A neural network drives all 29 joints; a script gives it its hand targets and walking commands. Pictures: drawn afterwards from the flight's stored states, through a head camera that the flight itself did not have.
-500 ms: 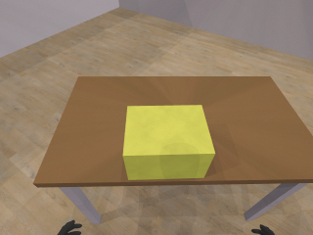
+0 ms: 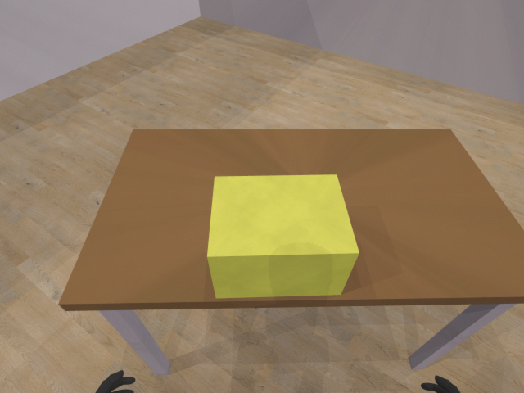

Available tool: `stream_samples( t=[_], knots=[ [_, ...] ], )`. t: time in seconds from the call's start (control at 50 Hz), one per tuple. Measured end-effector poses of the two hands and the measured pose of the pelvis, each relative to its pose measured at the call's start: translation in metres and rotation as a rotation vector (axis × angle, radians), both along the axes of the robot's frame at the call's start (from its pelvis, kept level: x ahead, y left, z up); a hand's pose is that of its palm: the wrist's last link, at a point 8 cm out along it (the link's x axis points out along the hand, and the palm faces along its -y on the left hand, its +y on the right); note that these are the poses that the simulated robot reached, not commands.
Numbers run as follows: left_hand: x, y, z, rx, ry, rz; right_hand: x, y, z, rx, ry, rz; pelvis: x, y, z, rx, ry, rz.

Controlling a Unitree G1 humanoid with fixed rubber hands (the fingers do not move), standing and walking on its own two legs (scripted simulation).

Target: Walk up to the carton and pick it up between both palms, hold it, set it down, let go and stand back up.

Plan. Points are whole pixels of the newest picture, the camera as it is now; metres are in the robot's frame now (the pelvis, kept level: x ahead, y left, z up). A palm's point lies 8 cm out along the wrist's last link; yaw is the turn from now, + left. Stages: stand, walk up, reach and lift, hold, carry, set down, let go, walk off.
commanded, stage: stand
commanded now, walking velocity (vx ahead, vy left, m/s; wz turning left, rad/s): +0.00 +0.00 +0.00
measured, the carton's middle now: (277, 235) +0.43 +0.01 -0.04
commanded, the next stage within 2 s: none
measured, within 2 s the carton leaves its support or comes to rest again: neither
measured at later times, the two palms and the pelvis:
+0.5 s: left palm out of the picture +0.09 +0.27 -0.09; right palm out of the picture +0.12 -0.28 -0.09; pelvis -0.01 +0.00 +0.00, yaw +0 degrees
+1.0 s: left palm out of the picture +0.08 +0.27 -0.09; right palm out of the picture +0.11 -0.28 -0.08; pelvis -0.01 +0.00 +0.00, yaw +0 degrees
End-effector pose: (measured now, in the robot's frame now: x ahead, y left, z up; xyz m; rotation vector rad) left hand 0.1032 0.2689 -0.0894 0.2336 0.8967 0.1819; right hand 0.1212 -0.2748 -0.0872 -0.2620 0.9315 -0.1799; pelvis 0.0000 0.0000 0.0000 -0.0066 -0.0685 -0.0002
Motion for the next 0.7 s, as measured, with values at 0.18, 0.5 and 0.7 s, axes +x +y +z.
stream_samples(
  t=[0.18, 0.5, 0.7],
  knots=[
    [-0.004, 0.001, 0.0, 0.001, 0.004, 0.0, -0.002, -0.001, 0.001, -0.002, -0.003, 0.0, -0.002, 0.0, 0.0, 0.0, -0.003, 0.0],
    [-0.01, 0.003, -0.002, 0.004, 0.014, 0.002, -0.005, -0.003, 0.002, -0.008, -0.008, 0.002, -0.006, 0.0, 0.0, 0.0, -0.008, 0.0],
    [-0.014, 0.004, -0.003, 0.006, 0.022, 0.004, -0.006, -0.004, 0.002, -0.01, -0.01, 0.003, -0.007, 0.0, 0.0, 0.0, -0.01, 0.0]
  ],
)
